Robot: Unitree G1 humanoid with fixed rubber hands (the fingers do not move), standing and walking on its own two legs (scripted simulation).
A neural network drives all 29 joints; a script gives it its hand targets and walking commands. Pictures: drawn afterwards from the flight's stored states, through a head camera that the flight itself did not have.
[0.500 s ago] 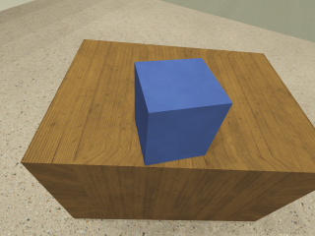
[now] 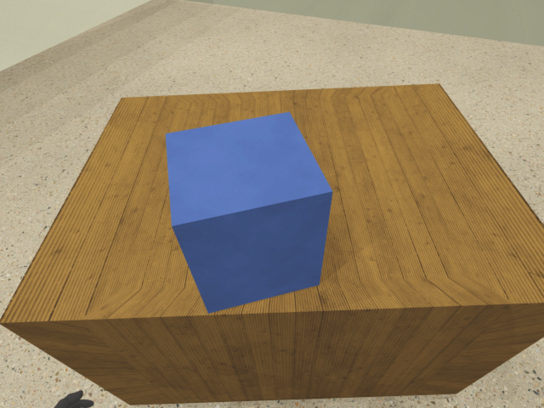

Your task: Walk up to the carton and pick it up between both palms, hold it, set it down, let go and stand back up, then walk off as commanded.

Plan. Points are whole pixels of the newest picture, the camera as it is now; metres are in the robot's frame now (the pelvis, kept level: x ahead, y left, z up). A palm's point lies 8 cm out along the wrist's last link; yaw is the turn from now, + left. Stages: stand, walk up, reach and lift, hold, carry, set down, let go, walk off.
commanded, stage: walk up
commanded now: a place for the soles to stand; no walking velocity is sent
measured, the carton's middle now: (248, 214) +0.43 +0.06 +0.03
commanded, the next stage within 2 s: reach and lift in 1.70 s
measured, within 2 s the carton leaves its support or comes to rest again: neither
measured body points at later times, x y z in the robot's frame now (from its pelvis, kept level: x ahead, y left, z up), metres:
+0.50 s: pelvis +0.01 +0.03 +0.00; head +0.02 +0.04 +0.45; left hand +0.09 +0.35 -0.11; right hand +0.14 -0.28 -0.10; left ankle +0.06 +0.16 -0.72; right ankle +0.05 -0.09 -0.72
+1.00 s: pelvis +0.03 +0.02 +0.00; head +0.04 +0.04 +0.45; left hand +0.11 +0.35 -0.11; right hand +0.16 -0.28 -0.10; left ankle +0.06 +0.16 -0.72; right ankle +0.05 -0.09 -0.72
